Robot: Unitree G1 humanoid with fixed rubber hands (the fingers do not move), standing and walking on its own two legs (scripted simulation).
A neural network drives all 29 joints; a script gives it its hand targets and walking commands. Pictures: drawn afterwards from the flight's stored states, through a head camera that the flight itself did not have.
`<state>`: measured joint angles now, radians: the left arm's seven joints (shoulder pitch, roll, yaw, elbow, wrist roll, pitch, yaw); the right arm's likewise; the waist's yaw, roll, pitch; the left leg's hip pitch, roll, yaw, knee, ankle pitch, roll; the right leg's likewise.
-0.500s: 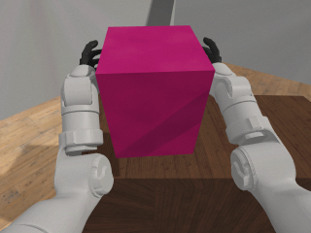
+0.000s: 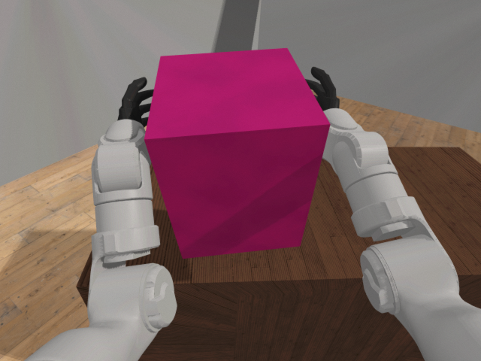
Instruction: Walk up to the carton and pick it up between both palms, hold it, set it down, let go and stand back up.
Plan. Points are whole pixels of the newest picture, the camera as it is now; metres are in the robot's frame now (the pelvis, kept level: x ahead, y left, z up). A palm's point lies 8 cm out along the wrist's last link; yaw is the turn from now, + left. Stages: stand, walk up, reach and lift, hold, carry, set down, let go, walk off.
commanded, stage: hold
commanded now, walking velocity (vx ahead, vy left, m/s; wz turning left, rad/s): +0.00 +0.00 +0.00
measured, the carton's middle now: (233, 155) +0.36 +0.00 +0.22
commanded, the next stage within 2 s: set down in 1.38 s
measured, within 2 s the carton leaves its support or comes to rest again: neither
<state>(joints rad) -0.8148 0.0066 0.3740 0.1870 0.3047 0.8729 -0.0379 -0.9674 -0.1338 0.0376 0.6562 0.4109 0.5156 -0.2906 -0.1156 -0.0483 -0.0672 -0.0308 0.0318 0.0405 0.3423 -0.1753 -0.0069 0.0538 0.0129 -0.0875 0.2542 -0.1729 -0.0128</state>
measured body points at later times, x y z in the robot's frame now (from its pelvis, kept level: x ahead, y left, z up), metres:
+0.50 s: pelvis -0.01 -0.01 +0.00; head -0.09 +0.02 +0.44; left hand +0.39 +0.16 +0.29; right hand +0.39 -0.14 +0.30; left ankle +0.02 +0.12 -0.75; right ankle -0.01 -0.10 -0.75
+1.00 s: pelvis -0.01 +0.00 +0.00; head -0.09 +0.02 +0.44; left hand +0.37 +0.15 +0.27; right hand +0.37 -0.14 +0.28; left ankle +0.02 +0.12 -0.75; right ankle -0.01 -0.10 -0.75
